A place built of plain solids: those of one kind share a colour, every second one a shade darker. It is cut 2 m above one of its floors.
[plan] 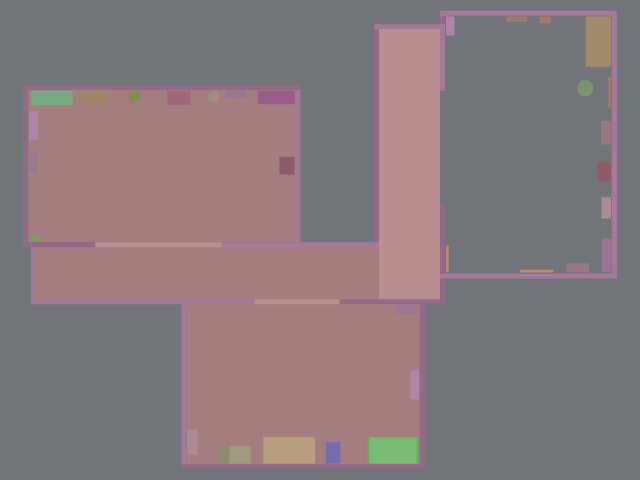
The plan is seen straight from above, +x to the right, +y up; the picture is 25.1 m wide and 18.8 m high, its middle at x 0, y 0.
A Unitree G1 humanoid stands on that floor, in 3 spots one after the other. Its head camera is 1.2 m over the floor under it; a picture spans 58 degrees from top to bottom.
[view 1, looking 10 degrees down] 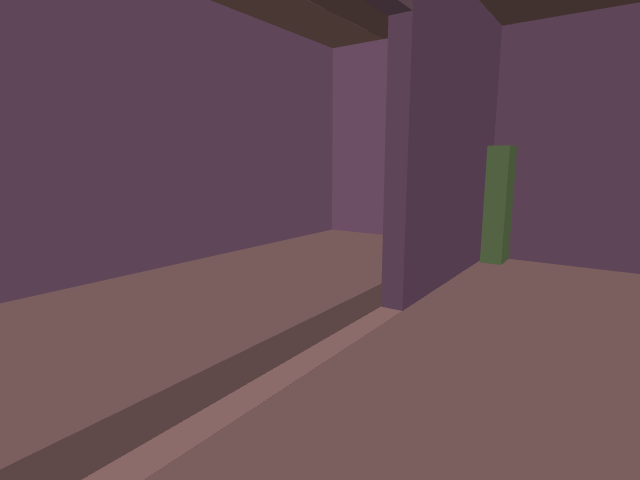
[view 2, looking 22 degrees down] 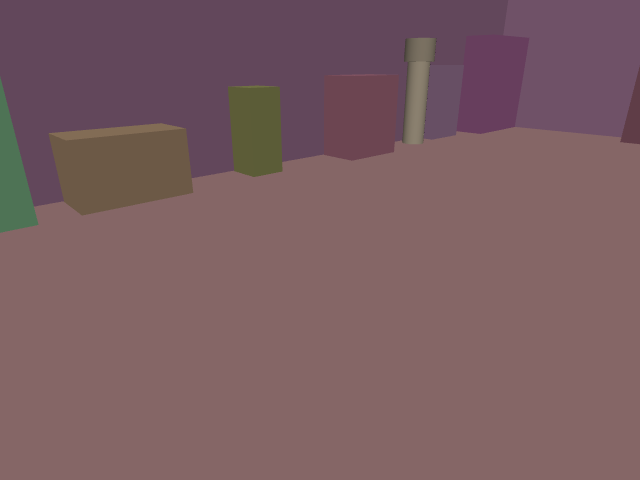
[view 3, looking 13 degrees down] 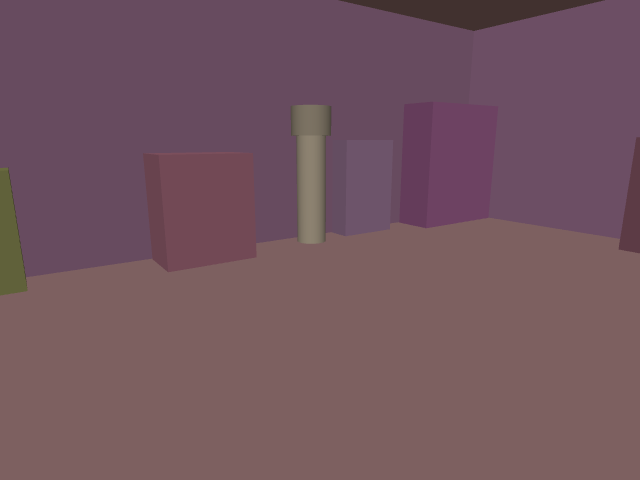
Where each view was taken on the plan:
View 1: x -5.60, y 1.32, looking -145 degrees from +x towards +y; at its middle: floor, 5.77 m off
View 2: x -10.28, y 1.32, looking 47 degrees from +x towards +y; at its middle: floor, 3.20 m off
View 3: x -7.04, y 1.32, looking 55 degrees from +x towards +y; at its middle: floor_lamp_round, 5.16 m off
